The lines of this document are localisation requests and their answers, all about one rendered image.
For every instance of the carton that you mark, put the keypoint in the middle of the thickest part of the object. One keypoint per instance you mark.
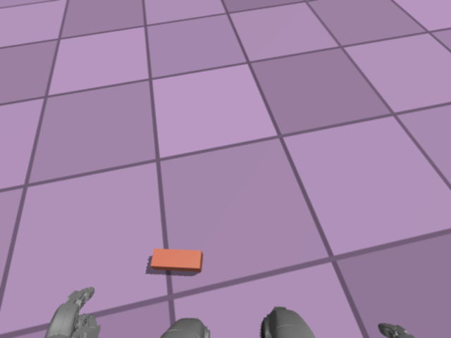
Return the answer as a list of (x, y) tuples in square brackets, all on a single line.
[(176, 259)]

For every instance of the right robot hand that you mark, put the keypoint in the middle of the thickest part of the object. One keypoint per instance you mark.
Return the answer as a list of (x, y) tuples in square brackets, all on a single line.
[(392, 331)]

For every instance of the left robot hand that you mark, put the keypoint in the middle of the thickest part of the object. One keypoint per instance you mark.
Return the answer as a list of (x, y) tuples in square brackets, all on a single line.
[(67, 321)]

